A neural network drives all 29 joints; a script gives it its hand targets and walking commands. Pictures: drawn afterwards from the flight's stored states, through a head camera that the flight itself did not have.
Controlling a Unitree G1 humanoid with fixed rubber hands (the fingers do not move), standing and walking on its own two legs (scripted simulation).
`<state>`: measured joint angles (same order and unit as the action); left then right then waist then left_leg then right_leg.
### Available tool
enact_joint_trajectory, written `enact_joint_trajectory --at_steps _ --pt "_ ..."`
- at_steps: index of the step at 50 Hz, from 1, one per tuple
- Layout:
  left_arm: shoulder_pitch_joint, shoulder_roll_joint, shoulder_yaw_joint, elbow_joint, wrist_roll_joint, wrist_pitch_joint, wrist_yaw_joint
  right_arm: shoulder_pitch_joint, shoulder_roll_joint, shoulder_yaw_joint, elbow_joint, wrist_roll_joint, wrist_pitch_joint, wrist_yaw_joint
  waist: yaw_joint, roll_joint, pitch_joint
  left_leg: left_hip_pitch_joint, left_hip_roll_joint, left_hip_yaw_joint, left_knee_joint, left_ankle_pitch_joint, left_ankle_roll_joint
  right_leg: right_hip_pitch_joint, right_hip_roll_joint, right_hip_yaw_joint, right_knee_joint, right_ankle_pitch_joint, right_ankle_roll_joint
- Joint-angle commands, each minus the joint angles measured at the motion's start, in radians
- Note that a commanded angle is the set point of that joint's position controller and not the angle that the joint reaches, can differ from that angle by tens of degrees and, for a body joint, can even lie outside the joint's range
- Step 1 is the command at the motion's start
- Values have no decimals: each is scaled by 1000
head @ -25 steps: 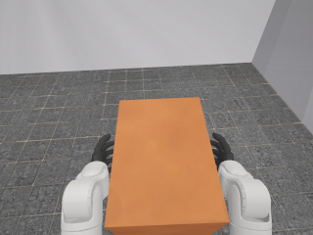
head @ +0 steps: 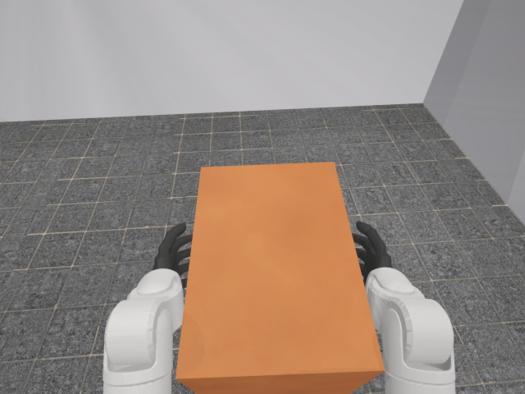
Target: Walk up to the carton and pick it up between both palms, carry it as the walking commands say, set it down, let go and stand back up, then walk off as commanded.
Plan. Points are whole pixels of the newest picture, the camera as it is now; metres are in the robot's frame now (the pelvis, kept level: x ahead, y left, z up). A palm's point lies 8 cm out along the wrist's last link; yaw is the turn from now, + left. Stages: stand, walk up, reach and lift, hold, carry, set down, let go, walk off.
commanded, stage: carry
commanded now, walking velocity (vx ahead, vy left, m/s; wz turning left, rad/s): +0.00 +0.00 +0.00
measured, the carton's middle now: (272, 294) +0.26 +0.00 +0.03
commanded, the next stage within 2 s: hold in 0.64 s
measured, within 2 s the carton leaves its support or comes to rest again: neither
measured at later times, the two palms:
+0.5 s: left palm (166, 278) +0.25 +0.14 +0.10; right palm (374, 277) +0.25 -0.14 +0.10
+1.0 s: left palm (168, 297) +0.25 +0.15 +0.03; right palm (356, 305) +0.24 -0.13 +0.03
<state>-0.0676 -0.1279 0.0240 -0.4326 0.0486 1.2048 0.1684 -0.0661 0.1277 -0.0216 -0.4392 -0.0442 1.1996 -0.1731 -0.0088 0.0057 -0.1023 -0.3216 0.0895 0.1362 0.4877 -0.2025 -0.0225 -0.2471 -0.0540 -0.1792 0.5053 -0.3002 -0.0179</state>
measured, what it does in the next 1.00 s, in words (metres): stands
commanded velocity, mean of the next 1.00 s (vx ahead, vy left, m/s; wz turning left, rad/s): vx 0.00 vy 0.00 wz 0.00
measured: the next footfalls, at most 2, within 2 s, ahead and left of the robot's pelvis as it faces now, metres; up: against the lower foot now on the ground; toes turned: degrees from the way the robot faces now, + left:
none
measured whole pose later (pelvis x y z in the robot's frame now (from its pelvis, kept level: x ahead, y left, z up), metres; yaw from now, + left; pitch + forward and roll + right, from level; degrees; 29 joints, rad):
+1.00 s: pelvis -0.01 +0.03 +0.00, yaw -9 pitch -8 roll +0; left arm -0.08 -0.13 0.10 0.04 0.15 0.76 0.07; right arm -0.10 0.13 -0.04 0.12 -0.14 0.70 -0.08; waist 0.07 0.00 0.07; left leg -0.10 0.00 -0.07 0.43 -0.20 -0.02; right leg -0.06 0.02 0.02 0.41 -0.22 -0.01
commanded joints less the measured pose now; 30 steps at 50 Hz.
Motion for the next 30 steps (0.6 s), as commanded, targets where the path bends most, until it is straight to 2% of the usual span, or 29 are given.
enact_joint_trajectory --at_steps 1,30 --pt "-376 -819 -547 -107 -254 -26 -121 -373 823 547 -99 258 -18 124 1 -8 -185 110 80 -73 -44 178 34 33 -117 94 -90 238 1" --pt "-383 -821 -541 -93 -249 -32 -123 -378 826 539 -85 251 -26 126 3 -7 -185 109 80 -75 -49 179 37 30 -117 92 -92 212 4"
